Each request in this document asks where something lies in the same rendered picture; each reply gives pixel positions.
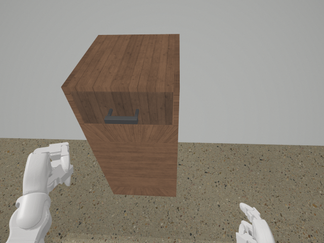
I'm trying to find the drawer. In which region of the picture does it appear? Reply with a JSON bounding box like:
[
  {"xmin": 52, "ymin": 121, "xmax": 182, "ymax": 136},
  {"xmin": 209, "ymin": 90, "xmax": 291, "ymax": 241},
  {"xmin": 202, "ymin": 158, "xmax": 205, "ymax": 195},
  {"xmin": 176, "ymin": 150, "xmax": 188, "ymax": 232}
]
[{"xmin": 70, "ymin": 91, "xmax": 174, "ymax": 125}]

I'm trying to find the robot left hand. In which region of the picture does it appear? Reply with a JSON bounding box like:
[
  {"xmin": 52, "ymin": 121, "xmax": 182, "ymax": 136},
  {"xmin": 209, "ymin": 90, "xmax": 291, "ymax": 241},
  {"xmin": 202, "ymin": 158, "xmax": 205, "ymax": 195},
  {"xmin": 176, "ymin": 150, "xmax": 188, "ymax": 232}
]
[{"xmin": 23, "ymin": 142, "xmax": 73, "ymax": 196}]

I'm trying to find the robot right hand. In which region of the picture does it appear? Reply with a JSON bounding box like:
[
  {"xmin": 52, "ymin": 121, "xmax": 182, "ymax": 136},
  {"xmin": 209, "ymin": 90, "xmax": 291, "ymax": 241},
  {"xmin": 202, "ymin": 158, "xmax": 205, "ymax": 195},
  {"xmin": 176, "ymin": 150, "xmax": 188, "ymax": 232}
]
[{"xmin": 236, "ymin": 202, "xmax": 275, "ymax": 243}]

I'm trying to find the cabinet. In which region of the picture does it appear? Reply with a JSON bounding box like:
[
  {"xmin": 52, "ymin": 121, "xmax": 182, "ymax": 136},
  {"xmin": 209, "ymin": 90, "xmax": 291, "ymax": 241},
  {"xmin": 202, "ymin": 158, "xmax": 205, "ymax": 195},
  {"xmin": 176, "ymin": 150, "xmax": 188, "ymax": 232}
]
[{"xmin": 61, "ymin": 34, "xmax": 180, "ymax": 197}]

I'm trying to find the handle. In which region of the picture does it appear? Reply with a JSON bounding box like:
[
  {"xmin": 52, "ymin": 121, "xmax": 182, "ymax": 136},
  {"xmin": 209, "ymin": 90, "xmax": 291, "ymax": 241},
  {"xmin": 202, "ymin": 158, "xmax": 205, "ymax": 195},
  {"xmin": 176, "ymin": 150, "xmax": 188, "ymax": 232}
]
[{"xmin": 104, "ymin": 109, "xmax": 139, "ymax": 124}]

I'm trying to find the left robot forearm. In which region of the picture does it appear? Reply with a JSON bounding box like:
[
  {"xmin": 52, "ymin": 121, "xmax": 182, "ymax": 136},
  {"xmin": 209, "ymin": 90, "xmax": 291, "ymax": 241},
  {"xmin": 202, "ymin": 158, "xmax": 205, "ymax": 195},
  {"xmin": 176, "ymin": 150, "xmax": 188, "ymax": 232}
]
[{"xmin": 6, "ymin": 192, "xmax": 52, "ymax": 243}]

